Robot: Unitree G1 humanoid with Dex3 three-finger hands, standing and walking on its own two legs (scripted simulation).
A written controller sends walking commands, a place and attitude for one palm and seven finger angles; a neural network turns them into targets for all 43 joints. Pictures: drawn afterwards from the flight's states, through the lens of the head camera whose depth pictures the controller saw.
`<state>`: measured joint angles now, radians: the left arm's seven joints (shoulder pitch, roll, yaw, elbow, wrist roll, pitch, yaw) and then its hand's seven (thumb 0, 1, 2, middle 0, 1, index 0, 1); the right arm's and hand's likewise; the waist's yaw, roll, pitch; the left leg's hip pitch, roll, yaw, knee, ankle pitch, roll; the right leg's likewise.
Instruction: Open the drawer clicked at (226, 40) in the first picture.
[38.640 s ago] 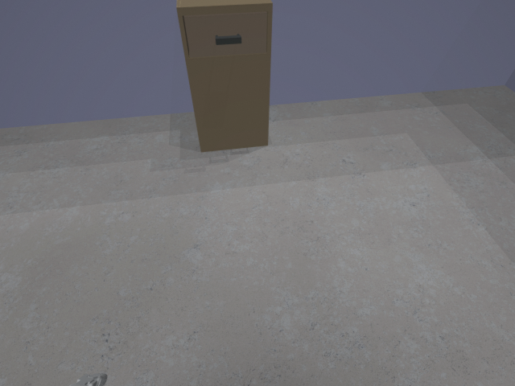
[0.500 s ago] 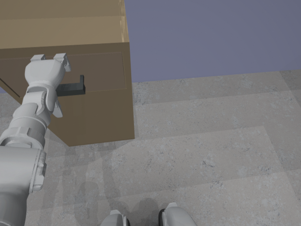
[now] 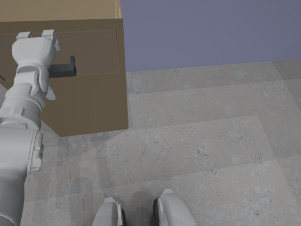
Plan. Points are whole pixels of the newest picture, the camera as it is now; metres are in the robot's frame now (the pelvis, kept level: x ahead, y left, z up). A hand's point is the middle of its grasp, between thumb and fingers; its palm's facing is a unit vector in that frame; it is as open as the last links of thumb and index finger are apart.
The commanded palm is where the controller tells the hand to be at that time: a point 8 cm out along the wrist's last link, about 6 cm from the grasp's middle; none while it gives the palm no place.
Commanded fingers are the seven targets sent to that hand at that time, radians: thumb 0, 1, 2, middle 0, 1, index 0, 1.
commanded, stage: lower the fingers behind the handle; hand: left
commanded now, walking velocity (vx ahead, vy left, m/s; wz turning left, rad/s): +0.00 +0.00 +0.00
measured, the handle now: (54, 65) +0.59 +0.22 -0.01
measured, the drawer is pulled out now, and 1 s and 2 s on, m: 0.00 0.00 0.00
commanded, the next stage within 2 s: lift the fingers back up to retry in 1.00 s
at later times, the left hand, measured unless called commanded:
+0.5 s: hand (54, 77) +0.55 +0.22 -0.02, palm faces +0.01 -0.02 -1.00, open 13.6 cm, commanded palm +0.54 +0.21 +0.02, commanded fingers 0.00 -0.50 0.30 -0.30 -1.20 -0.30 -1.20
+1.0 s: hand (55, 77) +0.54 +0.22 -0.02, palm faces -0.01 -0.01 -1.00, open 13.7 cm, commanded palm +0.55 +0.22 +0.02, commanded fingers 0.00 -0.50 0.30 -0.30 -1.20 -0.30 -1.20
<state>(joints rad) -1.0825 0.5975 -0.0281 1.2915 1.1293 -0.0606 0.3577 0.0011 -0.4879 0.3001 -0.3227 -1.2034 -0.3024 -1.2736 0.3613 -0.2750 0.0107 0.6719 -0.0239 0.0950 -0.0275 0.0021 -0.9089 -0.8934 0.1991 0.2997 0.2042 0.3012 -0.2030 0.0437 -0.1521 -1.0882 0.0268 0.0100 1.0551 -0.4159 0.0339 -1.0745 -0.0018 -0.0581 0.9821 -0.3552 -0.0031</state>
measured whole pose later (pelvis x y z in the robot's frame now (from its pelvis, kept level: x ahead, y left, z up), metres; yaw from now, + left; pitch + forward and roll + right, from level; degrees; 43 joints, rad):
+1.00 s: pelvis -0.01 +0.00 -0.04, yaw +0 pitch +30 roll -3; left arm -1.09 0.62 -0.02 1.25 1.14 -0.08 0.38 0.00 -0.49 0.30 -0.34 -1.23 -0.33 -1.27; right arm 0.34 -0.28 0.03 0.66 -0.03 0.06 -0.03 0.00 -0.91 -0.89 0.20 0.30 0.20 0.30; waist -0.21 0.06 -0.16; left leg -1.29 0.03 -0.01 1.23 -0.47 0.03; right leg -1.27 0.00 -0.07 1.16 -0.41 -0.01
